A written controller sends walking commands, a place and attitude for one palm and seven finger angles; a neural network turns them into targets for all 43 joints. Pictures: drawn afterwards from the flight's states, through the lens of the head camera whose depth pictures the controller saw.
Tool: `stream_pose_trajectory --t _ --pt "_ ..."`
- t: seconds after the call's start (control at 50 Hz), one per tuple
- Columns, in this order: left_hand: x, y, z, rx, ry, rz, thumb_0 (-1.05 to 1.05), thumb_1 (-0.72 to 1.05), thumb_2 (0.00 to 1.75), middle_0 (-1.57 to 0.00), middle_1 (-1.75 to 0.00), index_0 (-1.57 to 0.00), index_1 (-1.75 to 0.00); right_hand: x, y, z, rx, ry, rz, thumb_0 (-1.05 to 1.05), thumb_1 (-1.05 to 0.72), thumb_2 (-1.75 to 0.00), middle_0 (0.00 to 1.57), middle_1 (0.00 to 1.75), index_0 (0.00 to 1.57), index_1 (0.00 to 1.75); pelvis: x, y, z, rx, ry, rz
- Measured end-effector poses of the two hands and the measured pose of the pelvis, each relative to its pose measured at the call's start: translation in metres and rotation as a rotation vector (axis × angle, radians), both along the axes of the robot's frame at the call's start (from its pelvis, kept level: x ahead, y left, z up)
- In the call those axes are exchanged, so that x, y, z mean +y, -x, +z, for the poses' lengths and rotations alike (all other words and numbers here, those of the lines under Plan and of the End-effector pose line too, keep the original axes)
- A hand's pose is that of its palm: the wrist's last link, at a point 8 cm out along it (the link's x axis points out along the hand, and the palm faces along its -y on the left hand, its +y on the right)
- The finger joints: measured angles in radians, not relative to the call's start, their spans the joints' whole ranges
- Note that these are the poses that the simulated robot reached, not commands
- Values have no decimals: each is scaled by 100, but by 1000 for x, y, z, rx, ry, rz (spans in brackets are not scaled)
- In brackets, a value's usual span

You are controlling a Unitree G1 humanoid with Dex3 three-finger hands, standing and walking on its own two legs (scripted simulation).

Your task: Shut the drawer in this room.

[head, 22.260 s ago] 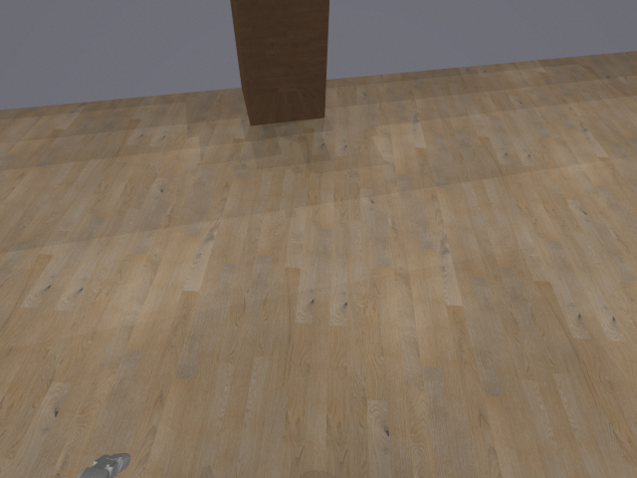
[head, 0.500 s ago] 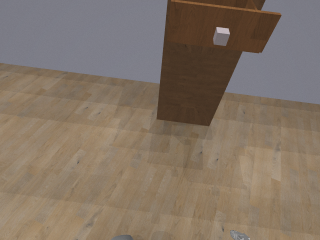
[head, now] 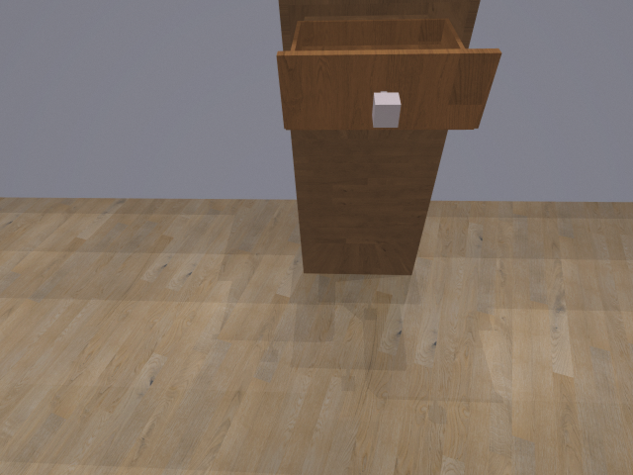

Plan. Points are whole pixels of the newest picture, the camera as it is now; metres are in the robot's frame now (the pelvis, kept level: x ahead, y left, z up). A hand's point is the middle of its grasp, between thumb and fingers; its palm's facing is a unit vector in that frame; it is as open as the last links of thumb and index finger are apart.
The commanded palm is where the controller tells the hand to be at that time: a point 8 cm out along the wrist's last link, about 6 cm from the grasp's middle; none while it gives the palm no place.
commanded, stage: stand and wait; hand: left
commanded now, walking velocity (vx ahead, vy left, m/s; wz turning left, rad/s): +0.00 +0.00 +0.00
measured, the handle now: (385, 104) +0.69 -0.10 +0.13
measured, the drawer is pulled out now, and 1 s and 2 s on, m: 0.26 0.26 0.26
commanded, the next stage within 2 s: look at it before walking up in 0.26 s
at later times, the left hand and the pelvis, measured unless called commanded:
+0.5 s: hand out of the picture -0.02 +0.13 -0.17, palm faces +0.07 -0.99 -0.14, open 7.4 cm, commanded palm none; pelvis +0.02 -0.01 +0.01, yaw +0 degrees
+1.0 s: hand out of the picture +0.01 +0.17 -0.17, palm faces +0.05 -0.98 -0.18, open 7.4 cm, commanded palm none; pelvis +0.03 +0.01 +0.00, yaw +0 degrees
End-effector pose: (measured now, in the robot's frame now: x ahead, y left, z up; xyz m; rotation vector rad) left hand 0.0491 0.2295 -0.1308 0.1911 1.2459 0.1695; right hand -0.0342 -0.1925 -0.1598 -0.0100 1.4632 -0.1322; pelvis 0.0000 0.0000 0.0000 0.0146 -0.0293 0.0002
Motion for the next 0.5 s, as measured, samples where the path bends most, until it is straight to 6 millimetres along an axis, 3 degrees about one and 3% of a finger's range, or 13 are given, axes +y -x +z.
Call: stream_pose_trajectory --t 0.16,0.34,0.5 --pt "-10 23 -5 76 14 45 0 95 89 -20 -29 -20 -30 -10 2 9 41 18 14 0 -91 -90 20 30 20 29 -10 -8 4 8 4 4" --pt "-31 62 -9 187 67 76 0 92 89 -20 -29 -20 -30 -22 -18 12 17 51 35 0 -91 -90 20 30 20 29 -12 -13 5 10 9 5" --pt "-45 74 -12 218 108 89 0 91 89 -20 -29 -20 -30 -22 -33 14 -9 66 49 0 -92 -90 20 30 20 29 -10 -16 5 12 11 6"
